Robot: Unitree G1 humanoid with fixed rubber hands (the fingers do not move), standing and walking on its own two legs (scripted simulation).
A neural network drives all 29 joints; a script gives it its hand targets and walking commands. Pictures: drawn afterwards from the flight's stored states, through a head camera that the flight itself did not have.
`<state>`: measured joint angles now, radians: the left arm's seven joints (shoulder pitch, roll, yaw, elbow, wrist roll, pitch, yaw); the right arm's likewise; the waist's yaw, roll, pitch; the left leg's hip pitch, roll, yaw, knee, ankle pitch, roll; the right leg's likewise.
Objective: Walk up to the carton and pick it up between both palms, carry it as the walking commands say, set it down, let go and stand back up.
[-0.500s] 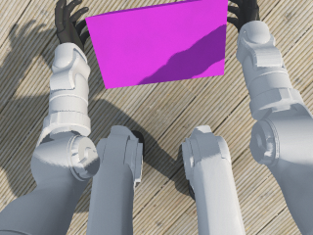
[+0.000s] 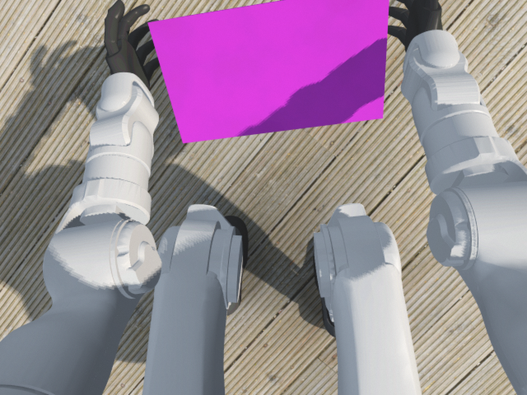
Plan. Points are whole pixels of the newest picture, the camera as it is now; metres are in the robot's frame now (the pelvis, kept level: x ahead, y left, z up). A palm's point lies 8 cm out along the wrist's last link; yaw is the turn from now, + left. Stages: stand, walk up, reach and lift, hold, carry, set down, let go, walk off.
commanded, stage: set down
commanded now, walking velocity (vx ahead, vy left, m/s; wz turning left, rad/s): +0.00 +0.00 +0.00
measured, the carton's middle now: (273, 59) +0.54 +0.01 -0.23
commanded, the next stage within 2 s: none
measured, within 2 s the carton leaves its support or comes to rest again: rests again in 1.10 s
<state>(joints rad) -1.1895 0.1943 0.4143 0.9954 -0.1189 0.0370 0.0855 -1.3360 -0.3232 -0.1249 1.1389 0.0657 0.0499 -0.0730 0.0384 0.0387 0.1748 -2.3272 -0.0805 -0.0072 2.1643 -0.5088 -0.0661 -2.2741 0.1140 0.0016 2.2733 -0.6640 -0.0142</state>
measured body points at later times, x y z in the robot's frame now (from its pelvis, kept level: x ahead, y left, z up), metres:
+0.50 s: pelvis +0.01 +0.00 +0.00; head +0.36 -0.04 +0.28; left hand +0.53 +0.19 -0.16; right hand +0.55 -0.18 -0.17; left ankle +0.13 +0.12 -0.33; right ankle +0.08 -0.10 -0.33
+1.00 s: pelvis +0.00 +0.00 -0.01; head +0.35 -0.04 +0.27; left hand +0.50 +0.20 -0.18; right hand +0.52 -0.18 -0.20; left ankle +0.13 +0.12 -0.33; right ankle +0.09 -0.10 -0.33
